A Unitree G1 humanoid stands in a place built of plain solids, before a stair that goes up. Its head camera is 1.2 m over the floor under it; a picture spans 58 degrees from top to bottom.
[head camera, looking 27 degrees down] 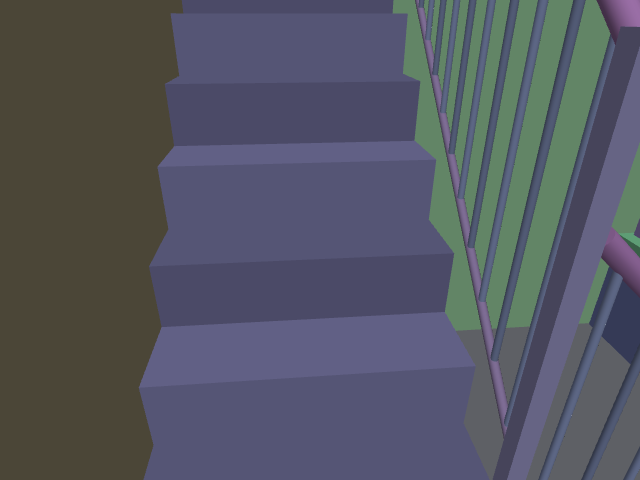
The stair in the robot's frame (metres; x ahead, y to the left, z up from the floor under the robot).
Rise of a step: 0.20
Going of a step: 0.23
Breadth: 0.84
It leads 5 degrees to the left of straight ahead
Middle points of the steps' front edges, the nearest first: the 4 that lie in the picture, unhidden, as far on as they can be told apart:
0.81 0.02 0.41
1.04 0.04 0.61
1.27 0.06 0.81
1.50 0.08 1.02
